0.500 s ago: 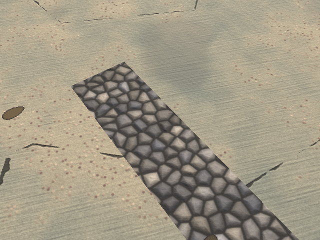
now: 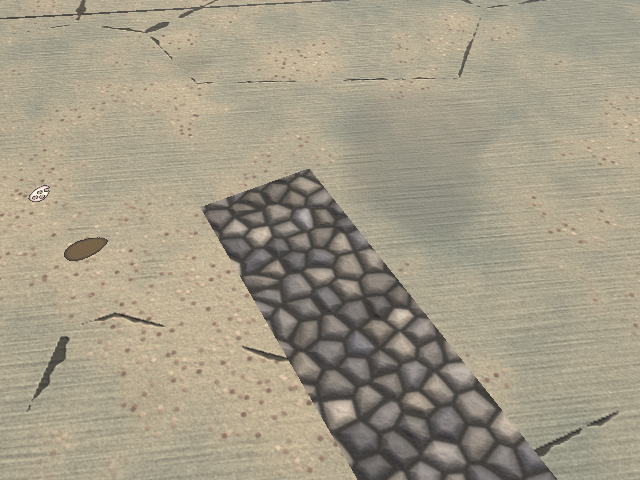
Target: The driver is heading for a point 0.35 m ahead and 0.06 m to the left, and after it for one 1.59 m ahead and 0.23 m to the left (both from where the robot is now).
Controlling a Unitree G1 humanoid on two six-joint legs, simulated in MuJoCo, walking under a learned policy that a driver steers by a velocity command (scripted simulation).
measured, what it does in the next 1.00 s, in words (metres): walks ahead: left foot, then right foot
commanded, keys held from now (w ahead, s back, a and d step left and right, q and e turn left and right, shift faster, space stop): w+q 0.46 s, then w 0.12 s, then w+e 0.42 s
